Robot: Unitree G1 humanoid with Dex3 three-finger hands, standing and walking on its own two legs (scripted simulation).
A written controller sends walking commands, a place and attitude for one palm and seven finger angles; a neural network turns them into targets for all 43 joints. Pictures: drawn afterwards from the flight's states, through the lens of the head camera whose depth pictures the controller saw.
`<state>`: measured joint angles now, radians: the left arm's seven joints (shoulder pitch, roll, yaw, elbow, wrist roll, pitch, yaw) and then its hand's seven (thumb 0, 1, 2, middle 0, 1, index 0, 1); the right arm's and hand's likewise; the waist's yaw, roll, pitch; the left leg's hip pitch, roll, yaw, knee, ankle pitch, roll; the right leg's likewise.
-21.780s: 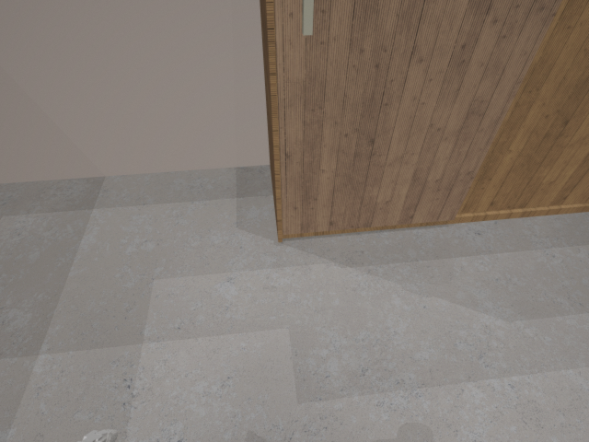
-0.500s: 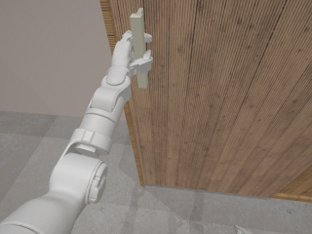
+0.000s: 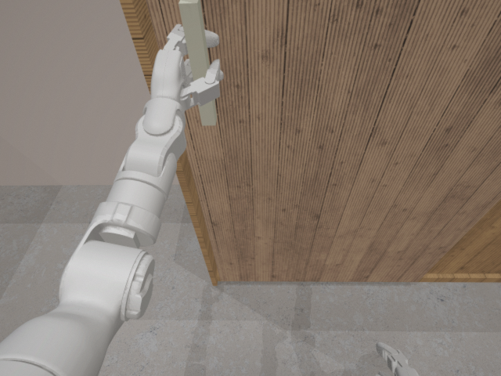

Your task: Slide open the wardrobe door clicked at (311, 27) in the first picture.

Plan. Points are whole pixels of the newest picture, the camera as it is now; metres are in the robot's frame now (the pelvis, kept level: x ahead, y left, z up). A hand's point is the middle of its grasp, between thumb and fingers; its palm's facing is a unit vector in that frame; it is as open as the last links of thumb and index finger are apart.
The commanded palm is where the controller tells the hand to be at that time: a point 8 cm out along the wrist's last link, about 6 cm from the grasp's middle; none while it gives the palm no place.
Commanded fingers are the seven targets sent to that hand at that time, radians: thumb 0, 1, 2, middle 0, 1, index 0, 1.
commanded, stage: step sideways, sliding the door along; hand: left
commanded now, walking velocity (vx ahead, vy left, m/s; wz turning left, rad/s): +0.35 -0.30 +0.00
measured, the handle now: (202, 62) +0.52 +0.09 +0.24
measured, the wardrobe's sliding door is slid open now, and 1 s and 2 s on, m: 0.02 0.15 0.49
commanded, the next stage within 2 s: none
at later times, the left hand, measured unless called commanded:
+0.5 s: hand (224, 84) +0.48 +0.05 +0.22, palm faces +0.12 -0.99 -0.05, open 6.2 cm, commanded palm +0.46 +0.04 +0.22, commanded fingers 0.00 0.90 0.90 -0.45 -1.40 -0.45 -1.40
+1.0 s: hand (306, 81) +0.49 -0.07 +0.22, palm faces +0.25 -0.97 -0.04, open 6.5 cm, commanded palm +0.46 -0.10 +0.22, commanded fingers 0.00 0.90 0.90 -0.45 -1.40 -0.45 -1.40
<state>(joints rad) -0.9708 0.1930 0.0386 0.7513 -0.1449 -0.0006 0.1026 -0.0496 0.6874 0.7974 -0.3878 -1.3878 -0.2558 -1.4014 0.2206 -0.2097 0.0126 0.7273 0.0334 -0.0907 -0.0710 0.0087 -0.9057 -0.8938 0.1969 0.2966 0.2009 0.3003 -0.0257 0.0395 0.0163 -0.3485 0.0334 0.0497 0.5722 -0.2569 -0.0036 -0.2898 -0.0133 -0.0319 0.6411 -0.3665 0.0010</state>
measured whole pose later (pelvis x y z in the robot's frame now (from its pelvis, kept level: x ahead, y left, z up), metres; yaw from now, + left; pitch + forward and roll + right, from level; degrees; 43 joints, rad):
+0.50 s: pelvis +0.05 -0.10 +0.00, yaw +6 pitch -1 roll -1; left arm -0.89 0.17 -0.02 0.25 -0.12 -0.10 0.10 -0.06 0.73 0.84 -0.45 -1.40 -0.19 -1.37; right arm 0.03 -0.22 -0.06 0.67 0.05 -0.06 -0.01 0.01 -0.91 -0.89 0.19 0.30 0.20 0.30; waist 0.13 0.04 0.31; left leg -0.28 0.17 0.06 0.62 -0.31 -0.08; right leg -0.56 -0.06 0.00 1.13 -0.44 -0.01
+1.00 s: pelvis +0.15 -0.24 +0.00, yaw +10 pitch -1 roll -1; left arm -0.51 0.10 -0.05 -0.21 -0.06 -0.04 0.13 -0.06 0.72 0.79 -0.45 -1.40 -0.23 -1.22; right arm 0.11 -0.23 -0.05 0.58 0.05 -0.16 0.03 0.01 -0.91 -0.89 0.19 0.30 0.20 0.30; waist 0.16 0.06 0.26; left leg -0.20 0.17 0.10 0.63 -0.38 -0.07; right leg -0.45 -0.04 -0.06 0.92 -0.38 0.02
